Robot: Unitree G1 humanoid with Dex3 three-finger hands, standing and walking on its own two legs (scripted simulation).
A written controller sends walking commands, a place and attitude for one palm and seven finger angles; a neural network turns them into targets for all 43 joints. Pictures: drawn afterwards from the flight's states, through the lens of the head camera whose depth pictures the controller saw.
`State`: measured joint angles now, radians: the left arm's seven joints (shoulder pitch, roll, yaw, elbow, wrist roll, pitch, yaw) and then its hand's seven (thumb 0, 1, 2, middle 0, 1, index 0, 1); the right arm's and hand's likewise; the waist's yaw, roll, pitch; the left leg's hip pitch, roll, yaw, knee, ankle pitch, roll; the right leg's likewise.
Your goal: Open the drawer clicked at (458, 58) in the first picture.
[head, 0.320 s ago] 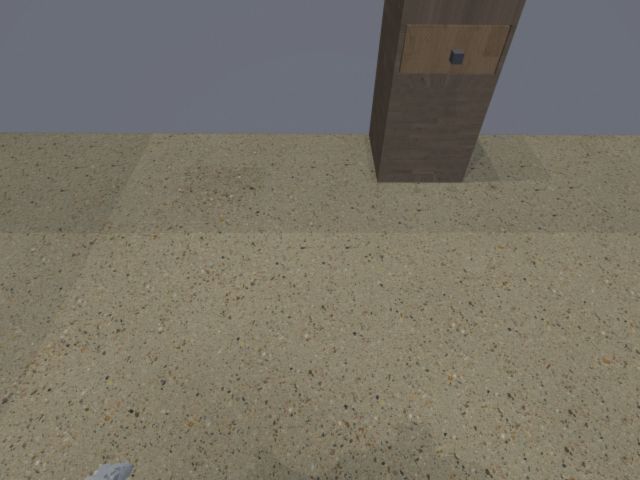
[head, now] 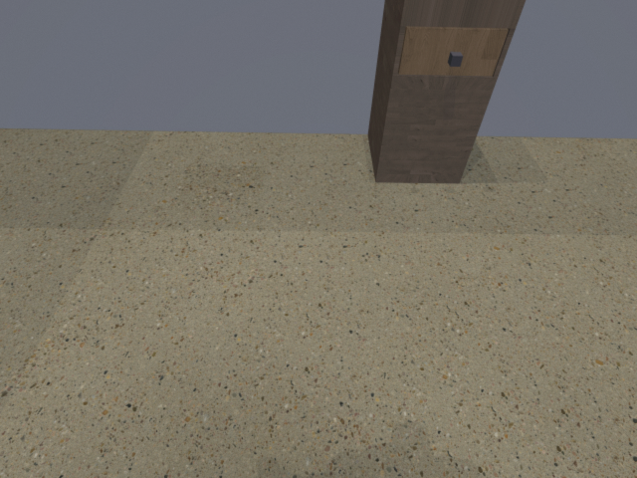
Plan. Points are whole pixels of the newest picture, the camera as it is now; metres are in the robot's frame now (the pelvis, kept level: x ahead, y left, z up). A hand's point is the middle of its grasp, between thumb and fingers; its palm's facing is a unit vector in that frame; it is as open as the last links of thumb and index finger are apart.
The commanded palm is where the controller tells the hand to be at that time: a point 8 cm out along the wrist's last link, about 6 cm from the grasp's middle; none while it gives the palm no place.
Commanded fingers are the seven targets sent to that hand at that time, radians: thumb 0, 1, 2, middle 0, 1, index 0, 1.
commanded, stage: stand and wait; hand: left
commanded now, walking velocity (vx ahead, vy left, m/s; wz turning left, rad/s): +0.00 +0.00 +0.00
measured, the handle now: (453, 57) +1.61 -0.42 -0.12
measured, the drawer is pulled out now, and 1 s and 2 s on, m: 0.00 0.00 0.00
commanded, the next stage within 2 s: look at it before walking up in 0.50 s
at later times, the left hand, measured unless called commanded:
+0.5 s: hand out of the picture +0.07 +0.24 -0.15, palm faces -0.03 -0.94 -0.34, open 7.3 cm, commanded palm none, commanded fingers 0.00 0.90 0.90 -0.20 -0.30 -0.20 -0.30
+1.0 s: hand out of the picture +0.06 +0.24 -0.15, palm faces -0.03 -0.94 -0.33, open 7.3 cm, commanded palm none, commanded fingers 0.00 0.90 0.90 -0.20 -0.30 -0.20 -0.30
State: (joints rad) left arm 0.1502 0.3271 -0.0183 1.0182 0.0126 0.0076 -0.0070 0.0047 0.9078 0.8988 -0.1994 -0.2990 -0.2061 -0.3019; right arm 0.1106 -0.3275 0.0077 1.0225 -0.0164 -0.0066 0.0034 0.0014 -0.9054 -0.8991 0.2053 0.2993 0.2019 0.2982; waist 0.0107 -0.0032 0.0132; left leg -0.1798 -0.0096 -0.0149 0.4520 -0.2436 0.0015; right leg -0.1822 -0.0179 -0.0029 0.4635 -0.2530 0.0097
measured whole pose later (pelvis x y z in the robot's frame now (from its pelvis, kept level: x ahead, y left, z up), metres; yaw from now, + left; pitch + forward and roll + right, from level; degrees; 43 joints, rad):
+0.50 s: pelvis -0.01 -0.01 +0.00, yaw +0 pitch -2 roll +0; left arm 0.14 0.34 -0.01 1.07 0.01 0.00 -0.01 0.00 0.91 0.90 -0.20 -0.30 -0.20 -0.30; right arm 0.13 -0.34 0.01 1.10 -0.01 -0.01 0.00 0.00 -0.91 -0.90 0.20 0.30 0.20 0.30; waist 0.00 0.00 0.02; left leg -0.16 0.00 -0.02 0.40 -0.21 -0.01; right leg -0.16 -0.01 -0.01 0.41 -0.22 0.00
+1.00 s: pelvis +0.00 +0.00 +0.01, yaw +0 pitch -2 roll +0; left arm 0.15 0.34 -0.01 1.09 0.01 0.00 -0.01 0.00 0.91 0.90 -0.20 -0.30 -0.21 -0.30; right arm 0.12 -0.34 0.01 1.11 -0.01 -0.01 0.00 0.00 -0.91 -0.90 0.20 0.30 0.20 0.30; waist 0.01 -0.01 0.03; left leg -0.15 0.00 -0.02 0.37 -0.20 -0.01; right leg -0.15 -0.01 -0.01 0.38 -0.20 0.00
